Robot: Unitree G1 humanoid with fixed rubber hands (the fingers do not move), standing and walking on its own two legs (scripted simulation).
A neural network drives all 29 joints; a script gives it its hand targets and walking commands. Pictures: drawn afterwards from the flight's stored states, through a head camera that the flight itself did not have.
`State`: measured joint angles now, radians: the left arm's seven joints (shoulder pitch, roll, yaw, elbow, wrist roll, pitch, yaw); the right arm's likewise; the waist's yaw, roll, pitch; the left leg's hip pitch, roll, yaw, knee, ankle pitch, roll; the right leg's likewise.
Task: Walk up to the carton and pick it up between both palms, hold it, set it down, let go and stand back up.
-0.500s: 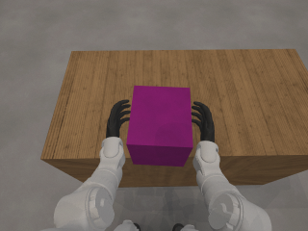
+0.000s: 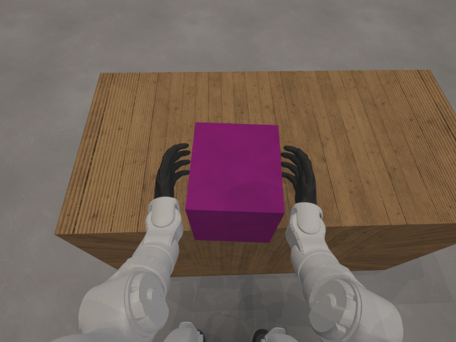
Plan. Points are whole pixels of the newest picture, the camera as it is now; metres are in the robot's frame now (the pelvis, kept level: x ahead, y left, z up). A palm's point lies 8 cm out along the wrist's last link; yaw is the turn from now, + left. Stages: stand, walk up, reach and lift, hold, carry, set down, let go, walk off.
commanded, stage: set down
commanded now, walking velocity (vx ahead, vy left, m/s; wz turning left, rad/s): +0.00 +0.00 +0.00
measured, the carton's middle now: (234, 185) +0.42 +0.02 -0.06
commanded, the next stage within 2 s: none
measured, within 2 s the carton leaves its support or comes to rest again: neither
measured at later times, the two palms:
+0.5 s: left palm (149, 177) +0.40 +0.18 +0.00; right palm (309, 178) +0.42 -0.12 +0.00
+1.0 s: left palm (144, 157) +0.41 +0.18 +0.05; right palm (333, 163) +0.42 -0.15 +0.04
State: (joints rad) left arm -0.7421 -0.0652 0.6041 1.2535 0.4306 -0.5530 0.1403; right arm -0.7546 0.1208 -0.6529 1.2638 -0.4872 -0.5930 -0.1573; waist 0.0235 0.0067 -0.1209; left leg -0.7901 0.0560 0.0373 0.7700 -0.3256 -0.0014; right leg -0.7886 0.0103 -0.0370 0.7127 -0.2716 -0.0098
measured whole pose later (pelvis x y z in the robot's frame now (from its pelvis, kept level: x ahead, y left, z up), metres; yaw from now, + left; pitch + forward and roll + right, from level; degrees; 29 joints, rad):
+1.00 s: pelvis +0.00 -0.01 +0.01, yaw +0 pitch +20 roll -1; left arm -0.76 0.12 0.11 1.14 -0.14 -0.31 0.08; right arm -0.77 -0.15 0.06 1.17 0.26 -0.33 -0.13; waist 0.05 0.02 -0.21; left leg -0.76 0.06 0.03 0.72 -0.30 -0.02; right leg -0.76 0.01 -0.04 0.66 -0.25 -0.02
